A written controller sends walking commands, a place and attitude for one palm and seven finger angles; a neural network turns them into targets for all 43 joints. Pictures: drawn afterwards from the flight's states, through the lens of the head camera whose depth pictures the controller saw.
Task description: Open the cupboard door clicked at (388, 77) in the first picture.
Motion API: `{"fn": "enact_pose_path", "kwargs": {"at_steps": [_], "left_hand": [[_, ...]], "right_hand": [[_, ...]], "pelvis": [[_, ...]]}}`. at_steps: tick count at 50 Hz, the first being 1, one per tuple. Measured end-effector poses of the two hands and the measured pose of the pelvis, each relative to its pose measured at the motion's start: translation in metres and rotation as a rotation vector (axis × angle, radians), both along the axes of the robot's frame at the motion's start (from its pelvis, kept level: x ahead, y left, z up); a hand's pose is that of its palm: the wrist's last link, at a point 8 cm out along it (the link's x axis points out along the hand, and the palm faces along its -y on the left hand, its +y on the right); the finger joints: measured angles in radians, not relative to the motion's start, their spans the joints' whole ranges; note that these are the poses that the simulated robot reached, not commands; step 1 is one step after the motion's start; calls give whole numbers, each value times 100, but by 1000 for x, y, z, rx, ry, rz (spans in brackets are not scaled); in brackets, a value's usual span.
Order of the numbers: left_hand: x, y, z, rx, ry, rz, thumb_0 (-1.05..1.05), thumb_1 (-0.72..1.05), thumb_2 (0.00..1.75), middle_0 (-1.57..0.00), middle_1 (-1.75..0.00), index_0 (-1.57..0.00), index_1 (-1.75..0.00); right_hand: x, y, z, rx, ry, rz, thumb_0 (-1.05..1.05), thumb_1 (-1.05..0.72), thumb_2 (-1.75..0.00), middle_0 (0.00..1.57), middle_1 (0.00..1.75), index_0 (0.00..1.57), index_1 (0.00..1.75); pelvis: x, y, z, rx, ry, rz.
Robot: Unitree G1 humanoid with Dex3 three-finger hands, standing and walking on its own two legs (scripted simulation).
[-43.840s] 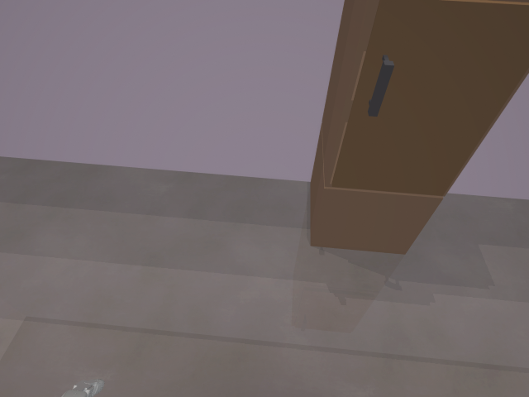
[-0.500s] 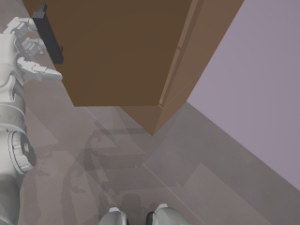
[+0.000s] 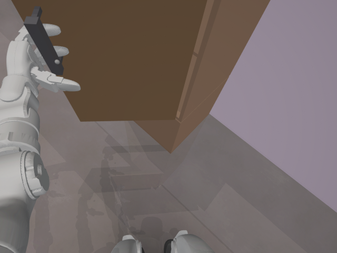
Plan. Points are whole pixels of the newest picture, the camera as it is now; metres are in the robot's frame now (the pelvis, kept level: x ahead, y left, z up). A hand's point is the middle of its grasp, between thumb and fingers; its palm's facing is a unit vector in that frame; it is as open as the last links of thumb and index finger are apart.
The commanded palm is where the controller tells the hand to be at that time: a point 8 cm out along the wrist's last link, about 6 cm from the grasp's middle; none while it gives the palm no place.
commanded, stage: slide the fingers in behind the handle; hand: left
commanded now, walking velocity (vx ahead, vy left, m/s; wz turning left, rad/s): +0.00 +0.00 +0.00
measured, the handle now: (48, 43) +0.57 +0.22 +0.11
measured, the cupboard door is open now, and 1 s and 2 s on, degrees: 47 47 74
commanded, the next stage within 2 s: close the thumb around the handle in 0.40 s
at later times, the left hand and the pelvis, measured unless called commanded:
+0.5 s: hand (55, 64) +0.51 +0.20 +0.10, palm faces +0.00 -1.00 +0.00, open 14.0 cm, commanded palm +0.49 +0.25 +0.10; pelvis +0.00 +0.00 +0.00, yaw +0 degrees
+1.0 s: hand (55, 63) +0.52 +0.20 +0.10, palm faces +0.01 -1.00 +0.00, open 7.6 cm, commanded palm +0.49 +0.24 +0.10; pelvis +0.00 +0.01 +0.00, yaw +0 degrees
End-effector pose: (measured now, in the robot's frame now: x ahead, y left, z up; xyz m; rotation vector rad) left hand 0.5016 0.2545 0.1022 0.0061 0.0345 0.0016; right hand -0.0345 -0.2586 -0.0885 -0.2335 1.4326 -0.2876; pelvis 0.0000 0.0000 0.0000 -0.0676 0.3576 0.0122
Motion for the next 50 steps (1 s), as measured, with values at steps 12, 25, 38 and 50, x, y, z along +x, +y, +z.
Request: {"fn": "enact_pose_path", "kwargs": {"at_steps": [12,25,38,50], "left_hand": [[-10,1,4,-3,-9,6,-1,-50,30,-28,-120,-29,-120],[-11,1,3,-10,-6,2,-1,-50,30,-28,-119,-29,-120],[-9,1,2,-5,-9,-8,-1,-20,43,-31,-123,-32,-123],[-7,0,3,-5,-10,11,0,42,70,-34,-130,-35,-130]], "right_hand": [[20,-3,0,10,-67,4,1,-91,-89,21,30,21,30],[24,-6,-1,-8,-79,25,1,-91,-89,20,30,21,30],[3,2,0,-8,-37,3,1,-91,-89,20,30,21,30],[-3,8,-2,6,-21,-2,1,-91,-89,21,30,21,30]], "pelvis": [[3,-3,3,8,-23,-9],[-2,-1,1,7,-22,0],[-4,4,0,2,-16,-2],[-4,8,0,0,-15,-2]]}}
